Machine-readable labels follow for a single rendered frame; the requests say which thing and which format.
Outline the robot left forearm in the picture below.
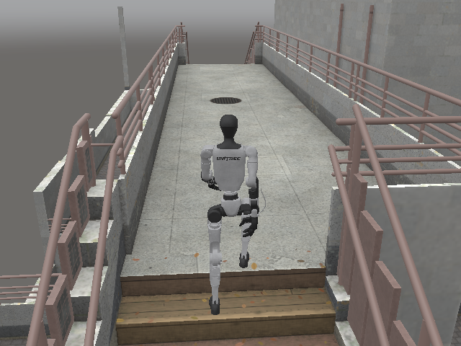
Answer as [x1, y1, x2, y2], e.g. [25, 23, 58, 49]
[201, 172, 214, 185]

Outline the robot right forearm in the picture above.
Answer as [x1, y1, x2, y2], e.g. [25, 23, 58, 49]
[249, 177, 259, 218]

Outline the robot torso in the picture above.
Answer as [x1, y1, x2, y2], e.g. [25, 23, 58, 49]
[212, 145, 246, 217]

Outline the left robot upper arm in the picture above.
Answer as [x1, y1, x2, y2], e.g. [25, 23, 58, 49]
[200, 145, 215, 180]

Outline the right robot hand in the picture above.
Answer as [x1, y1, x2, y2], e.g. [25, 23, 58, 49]
[239, 216, 258, 237]

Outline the left robot hand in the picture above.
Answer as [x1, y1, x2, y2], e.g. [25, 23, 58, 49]
[208, 178, 221, 191]

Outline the robot left foot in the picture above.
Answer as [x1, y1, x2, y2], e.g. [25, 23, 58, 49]
[209, 296, 220, 315]

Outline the right robot upper arm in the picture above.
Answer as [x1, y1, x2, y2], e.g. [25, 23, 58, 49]
[244, 146, 258, 187]

